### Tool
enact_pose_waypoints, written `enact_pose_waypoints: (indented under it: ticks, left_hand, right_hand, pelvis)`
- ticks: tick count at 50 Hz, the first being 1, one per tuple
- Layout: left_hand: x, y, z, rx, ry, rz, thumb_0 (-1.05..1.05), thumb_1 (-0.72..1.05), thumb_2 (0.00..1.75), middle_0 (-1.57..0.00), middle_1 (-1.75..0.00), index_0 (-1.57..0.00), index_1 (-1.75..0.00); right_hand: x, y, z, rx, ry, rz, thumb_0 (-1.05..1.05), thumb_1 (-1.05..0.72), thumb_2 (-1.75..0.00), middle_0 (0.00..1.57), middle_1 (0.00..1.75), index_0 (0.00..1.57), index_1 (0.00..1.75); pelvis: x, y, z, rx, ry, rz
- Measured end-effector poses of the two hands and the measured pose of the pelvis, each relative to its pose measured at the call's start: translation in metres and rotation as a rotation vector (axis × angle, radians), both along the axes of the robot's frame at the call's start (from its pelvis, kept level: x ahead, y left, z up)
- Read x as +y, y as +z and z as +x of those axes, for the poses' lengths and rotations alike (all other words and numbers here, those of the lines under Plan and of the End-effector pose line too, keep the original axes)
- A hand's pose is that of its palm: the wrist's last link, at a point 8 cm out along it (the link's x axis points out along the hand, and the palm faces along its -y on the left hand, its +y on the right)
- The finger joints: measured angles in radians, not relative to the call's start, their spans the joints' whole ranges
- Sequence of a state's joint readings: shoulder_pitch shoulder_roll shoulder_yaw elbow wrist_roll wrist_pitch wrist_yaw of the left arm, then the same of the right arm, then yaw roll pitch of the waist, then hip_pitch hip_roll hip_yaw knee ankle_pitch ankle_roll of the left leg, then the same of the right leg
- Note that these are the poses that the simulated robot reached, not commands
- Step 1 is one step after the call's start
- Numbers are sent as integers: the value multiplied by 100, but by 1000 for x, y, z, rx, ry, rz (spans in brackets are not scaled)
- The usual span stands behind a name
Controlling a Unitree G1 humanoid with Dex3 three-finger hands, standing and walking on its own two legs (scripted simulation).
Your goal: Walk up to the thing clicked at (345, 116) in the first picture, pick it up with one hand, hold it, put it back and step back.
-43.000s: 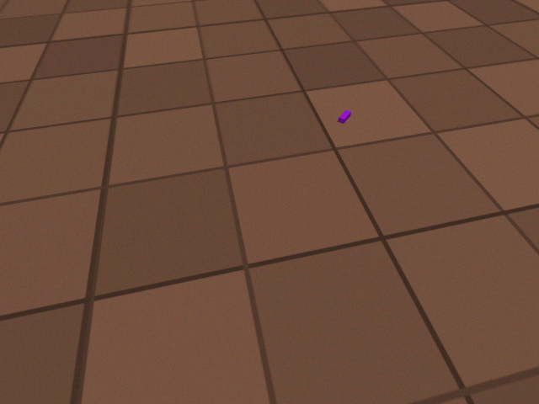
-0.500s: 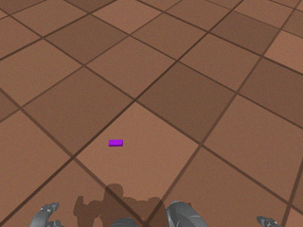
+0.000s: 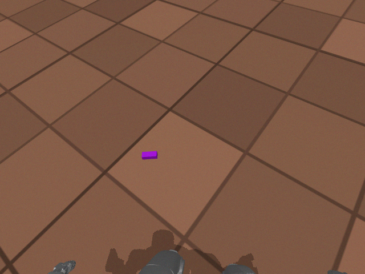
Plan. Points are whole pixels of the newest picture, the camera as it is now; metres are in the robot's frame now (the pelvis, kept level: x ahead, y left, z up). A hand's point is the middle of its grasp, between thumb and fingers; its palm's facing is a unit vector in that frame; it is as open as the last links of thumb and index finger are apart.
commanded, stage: step back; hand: left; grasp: from above
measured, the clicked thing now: (149, 155) +0.80 +0.31 -0.75
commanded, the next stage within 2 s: stand in 1.64 s
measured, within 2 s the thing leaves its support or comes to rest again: neither
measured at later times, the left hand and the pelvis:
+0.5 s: hand out of the picture -0.10 +0.26 -0.15, palm faces -0.03 -0.91 -0.42, open 7.4 cm; pelvis -0.18 -0.02 -0.01, yaw -1 degrees
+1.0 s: hand out of the picture -0.20 +0.26 -0.14, palm faces +0.04 -0.92 -0.40, open 7.4 cm; pelvis -0.24 -0.02 +0.00, yaw +3 degrees
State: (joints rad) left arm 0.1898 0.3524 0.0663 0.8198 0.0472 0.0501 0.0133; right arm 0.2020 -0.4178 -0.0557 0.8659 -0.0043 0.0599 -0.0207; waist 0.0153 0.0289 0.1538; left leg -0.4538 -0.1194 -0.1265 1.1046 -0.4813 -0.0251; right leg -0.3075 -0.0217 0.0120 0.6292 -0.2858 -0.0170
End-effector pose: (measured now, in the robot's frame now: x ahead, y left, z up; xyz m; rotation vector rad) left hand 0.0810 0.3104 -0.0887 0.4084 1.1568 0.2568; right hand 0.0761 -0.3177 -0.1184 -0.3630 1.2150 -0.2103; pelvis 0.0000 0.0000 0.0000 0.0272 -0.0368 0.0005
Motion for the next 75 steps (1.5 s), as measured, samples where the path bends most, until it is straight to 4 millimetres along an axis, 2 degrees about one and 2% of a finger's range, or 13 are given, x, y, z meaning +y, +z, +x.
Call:
enact_pose_waypoints:
  ticks: [6,10,18,23,26,32,37,41,45,50,58,68,75]
  left_hand:
    - [11,-11,-14,-101,-3,-10,0,90,90,-21,-30,-21,-30]
    - [15,-22,-40,-86,7,-33,0,90,90,-21,-30,-21,-30]
    - [7,-21,-112,-21,21,-52,0,90,90,-20,-30,-21,-30]
    - [-5,-25,-166,32,-1,-28,0,90,90,-20,-30,-20,-30]
    - [-16,-23,-202,55,5,-19,0,90,90,-20,-30,-21,-30]
    - [-19,-6,-257,68,52,-1,0,90,90,-21,-30,-21,-30]
    - [-8,-2,-276,14,77,9,0,90,90,-21,-30,-21,-30]
    - [5,-9,-288,8,94,-2,0,90,90,-21,-30,-21,-30]
    - [4,-13,-294,46,95,-32,0,90,90,-20,-30,-21,-30]
    - [-8,-15,-285,39,71,-47,0,90,90,-20,-30,-20,-30]
    - [-28,-12,-272,-23,87,-67,0,90,90,-21,-30,-21,-30]
    - [-8,-24,-247,20,97,-88,0,90,90,-21,-30,-21,-30]
    - [-3,-21,-219,7,82,-93,0,90,90,-20,-30,-21,-30]
  right_hand:
    - [7,-5,-51,75,44,-27,1,-90,-89,20,30,20,30]
    - [18,1,-79,65,54,-22,1,-90,-89,20,30,20,30]
    - [17,18,-104,-38,62,-26,1,-90,-89,20,30,20,30]
    - [2,8,-117,-121,67,-5,1,-90,-89,20,30,20,30]
    - [-8,-1,-136,-130,46,11,0,-90,-89,20,30,20,30]
    - [-15,-1,-188,-66,28,32,0,-90,-89,20,30,20,30]
    - [-17,-5,-233,44,57,19,1,-90,-89,20,30,20,30]
    - [-9,-3,-254,72,56,8,1,-90,-89,20,30,20,30]
    - [-1,4,-264,35,40,20,1,-90,-89,20,30,20,30]
    - [-6,3,-259,0,30,37,1,-90,-89,20,30,20,30]
    - [-11,1,-227,0,60,33,1,-90,-89,20,30,20,30]
    - [9,7,-197,-1,66,12,1,-90,-89,20,30,20,30]
    - [29,12,-163,-42,66,42,1,-90,-89,20,30,20,30]
  pelvis:
    - [6,-11,-45,2,64,-15]
    - [11,-11,-76,-17,59,-1]
    - [2,-1,-127,-3,19,-37]
    - [-11,-11,-167,1,-23,-29]
    - [-19,-13,-189,-19,-18,-62]
    - [-24,-1,-216,-10,-6,-3]
    - [-21,-2,-233,-2,49,-8]
    - [-14,-5,-242,-15,69,16]
    - [-13,1,-243,-13,62,8]
    - [-23,0,-241,-18,46,-1]
    - [-26,2,-231,-15,69,-26]
    - [-7,1,-207,-5,67,-21]
    - [-2,7,-193,0,59,-36]
